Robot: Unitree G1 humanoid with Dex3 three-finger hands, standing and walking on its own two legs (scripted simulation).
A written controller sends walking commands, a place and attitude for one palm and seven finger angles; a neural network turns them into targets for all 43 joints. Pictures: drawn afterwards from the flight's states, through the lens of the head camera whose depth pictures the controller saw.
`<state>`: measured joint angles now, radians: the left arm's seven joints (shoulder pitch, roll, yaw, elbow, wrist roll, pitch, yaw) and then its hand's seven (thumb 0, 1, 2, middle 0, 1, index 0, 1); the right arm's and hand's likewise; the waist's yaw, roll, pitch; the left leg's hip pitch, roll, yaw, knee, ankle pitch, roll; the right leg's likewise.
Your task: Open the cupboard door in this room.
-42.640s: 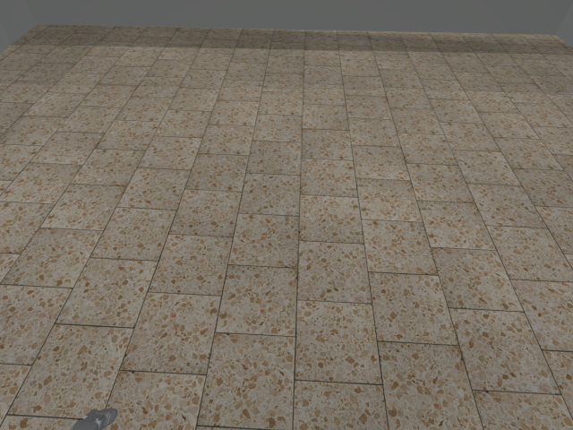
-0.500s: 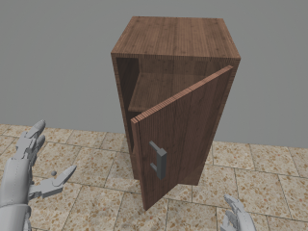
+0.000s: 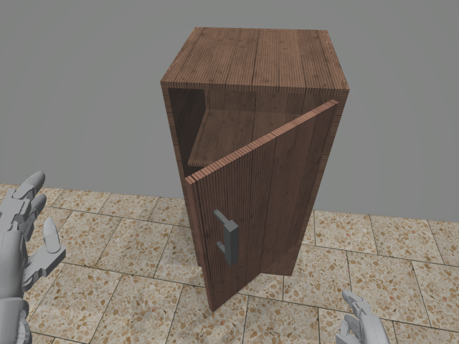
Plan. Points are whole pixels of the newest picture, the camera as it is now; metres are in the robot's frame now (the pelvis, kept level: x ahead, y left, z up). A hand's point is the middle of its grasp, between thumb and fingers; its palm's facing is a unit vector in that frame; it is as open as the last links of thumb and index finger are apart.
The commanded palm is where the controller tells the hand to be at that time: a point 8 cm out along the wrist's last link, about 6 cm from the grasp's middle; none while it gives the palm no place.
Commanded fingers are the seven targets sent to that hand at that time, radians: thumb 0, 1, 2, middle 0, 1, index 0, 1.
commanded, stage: draw the hand back to the body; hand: left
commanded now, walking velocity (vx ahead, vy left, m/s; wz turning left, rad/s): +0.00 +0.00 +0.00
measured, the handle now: (225, 237) +0.33 +0.06 -0.02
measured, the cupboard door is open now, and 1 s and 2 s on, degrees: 45 45 45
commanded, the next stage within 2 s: step back with the hand held close in 0.08 s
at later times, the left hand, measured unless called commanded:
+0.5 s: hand (58, 256) +0.18 +0.26 +0.14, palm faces +0.34 -0.80 -0.50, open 7.4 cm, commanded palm +0.12 +0.30 +0.17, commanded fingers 0.00 0.90 0.90 -0.20 -0.30 -0.20 -0.30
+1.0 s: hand out of the picture +0.10 +0.28 +0.15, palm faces +0.46 -0.77 -0.44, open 7.4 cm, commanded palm +0.03 +0.33 +0.17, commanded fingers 0.00 0.90 0.90 -0.20 -0.30 -0.20 -0.30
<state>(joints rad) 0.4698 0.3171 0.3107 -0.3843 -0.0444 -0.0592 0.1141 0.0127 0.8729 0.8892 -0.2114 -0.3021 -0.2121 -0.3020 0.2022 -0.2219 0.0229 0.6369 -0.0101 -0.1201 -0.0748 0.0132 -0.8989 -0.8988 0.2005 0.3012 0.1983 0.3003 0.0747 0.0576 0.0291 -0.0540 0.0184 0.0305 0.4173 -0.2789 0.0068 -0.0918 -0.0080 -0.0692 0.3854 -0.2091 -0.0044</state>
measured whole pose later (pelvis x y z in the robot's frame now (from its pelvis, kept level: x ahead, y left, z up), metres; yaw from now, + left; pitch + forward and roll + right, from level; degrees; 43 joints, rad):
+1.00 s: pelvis -0.10 +0.02 -0.02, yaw +0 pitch -1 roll -1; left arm 0.50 0.38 0.42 -0.55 0.00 -0.22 0.17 0.01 0.89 0.90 -0.22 -0.30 -0.22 -0.30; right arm 0.21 -0.22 0.01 0.57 -0.01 -0.09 -0.07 0.01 -0.90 -0.90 0.20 0.30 0.20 0.30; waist 0.02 -0.01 0.06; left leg -0.42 -0.01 0.03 0.67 -0.30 0.05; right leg -0.41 -0.02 -0.03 0.55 -0.14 0.01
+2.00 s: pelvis -0.31 +0.04 -0.01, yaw -2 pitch +2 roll +0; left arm 0.59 0.47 0.44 -0.64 -0.05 -0.19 0.14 0.01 0.89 0.90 -0.22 -0.30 -0.22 -0.30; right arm 0.27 -0.16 0.03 0.69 -0.02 -0.09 -0.05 0.01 -0.90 -0.90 0.20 0.30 0.20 0.30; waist 0.04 -0.07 -0.11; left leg -0.53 0.00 0.01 0.89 -0.26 -0.03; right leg -0.13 0.04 -0.03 0.46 -0.37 -0.05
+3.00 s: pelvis -0.33 +0.03 +0.00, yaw -3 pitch -1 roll +0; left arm 0.54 0.39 0.39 -0.39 -0.03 -0.21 0.16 0.01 0.89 0.90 -0.21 -0.30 -0.22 -0.30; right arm 0.21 -0.22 0.01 0.61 0.01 -0.11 -0.05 0.01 -0.90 -0.90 0.20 0.30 0.20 0.30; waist 0.01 0.05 0.00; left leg -0.16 -0.01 0.05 0.45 -0.27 0.03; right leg -0.23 0.04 -0.13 0.39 -0.15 -0.07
